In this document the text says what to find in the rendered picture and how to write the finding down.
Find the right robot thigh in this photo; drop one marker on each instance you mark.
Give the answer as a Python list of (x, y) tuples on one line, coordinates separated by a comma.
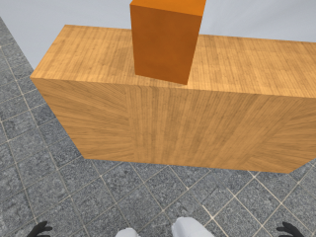
[(189, 227)]

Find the left robot hand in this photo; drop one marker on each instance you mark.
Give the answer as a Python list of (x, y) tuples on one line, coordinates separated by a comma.
[(41, 227)]

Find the carton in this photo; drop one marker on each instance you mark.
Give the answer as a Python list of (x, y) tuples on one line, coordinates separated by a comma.
[(164, 37)]

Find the right robot hand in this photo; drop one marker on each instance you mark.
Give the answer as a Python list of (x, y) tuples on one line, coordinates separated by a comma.
[(289, 228)]

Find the pedestal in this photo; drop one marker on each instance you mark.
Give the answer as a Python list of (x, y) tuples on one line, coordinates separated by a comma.
[(250, 104)]

